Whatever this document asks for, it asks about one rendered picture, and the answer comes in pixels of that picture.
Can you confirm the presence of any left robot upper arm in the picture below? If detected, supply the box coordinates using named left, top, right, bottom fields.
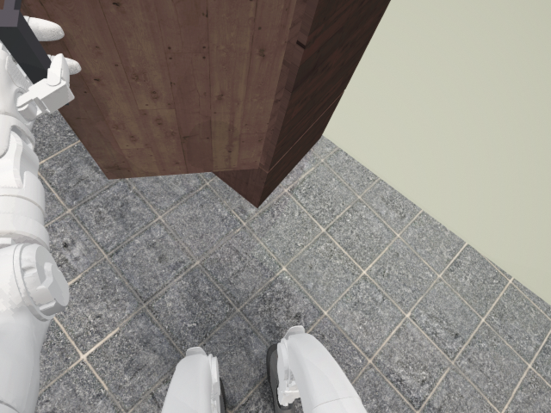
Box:
left=0, top=243, right=70, bottom=413

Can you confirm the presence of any robot right thigh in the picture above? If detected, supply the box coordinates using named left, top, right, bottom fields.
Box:
left=277, top=333, right=367, bottom=413

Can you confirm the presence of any handle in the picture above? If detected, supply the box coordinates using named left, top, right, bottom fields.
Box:
left=0, top=0, right=69, bottom=105

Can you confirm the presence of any right robot foot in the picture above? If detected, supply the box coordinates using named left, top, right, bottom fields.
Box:
left=266, top=343, right=295, bottom=413

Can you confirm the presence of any cupboard door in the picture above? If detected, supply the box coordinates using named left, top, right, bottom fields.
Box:
left=0, top=0, right=297, bottom=180

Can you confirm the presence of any left robot hand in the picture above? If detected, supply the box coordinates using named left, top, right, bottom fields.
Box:
left=0, top=16, right=82, bottom=132

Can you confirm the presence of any robot left forearm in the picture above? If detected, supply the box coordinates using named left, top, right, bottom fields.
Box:
left=0, top=114, right=50, bottom=252

